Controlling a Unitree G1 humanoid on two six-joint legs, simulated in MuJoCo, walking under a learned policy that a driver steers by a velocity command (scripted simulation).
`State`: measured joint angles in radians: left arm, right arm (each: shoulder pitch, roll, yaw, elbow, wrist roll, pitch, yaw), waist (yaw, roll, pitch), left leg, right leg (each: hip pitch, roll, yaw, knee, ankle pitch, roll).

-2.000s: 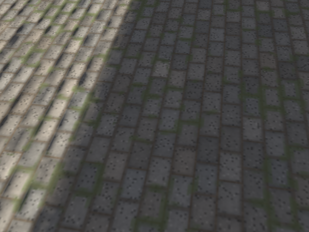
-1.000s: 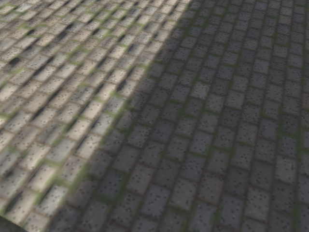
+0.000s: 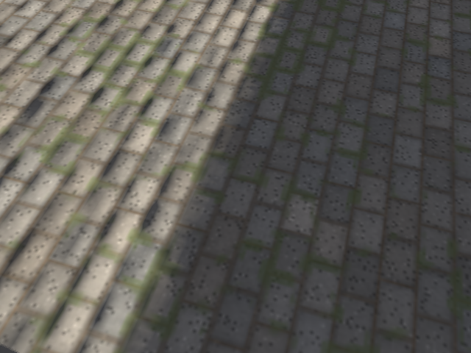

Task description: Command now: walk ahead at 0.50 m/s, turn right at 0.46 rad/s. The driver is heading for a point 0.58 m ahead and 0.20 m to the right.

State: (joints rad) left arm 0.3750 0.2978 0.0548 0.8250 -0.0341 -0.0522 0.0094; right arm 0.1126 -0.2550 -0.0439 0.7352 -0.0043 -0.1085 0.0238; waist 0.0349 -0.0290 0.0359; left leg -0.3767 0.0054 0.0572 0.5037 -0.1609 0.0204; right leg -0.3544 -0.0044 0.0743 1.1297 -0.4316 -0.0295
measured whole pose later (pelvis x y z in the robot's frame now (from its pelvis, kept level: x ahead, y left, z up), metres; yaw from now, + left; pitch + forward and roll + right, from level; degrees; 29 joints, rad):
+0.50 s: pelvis +0.25 -0.08 -0.01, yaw -18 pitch +1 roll +2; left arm 0.16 0.30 0.07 0.65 -0.02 -0.04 -0.04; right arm 0.23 -0.31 -0.07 0.83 0.02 -0.09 0.00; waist -0.02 0.00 0.08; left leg -0.27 0.06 0.02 1.16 -0.48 -0.01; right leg -0.46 0.05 -0.03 0.63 -0.20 -0.10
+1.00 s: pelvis +0.51 -0.14 -0.01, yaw -30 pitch +2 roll +1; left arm 0.30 0.29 0.05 0.74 -0.01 -0.01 0.02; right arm 0.05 -0.26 -0.03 0.72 -0.02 -0.10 0.04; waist 0.04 -0.02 0.05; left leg -0.45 -0.04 0.02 0.50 -0.09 0.03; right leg -0.31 0.10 0.17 1.09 -0.60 0.02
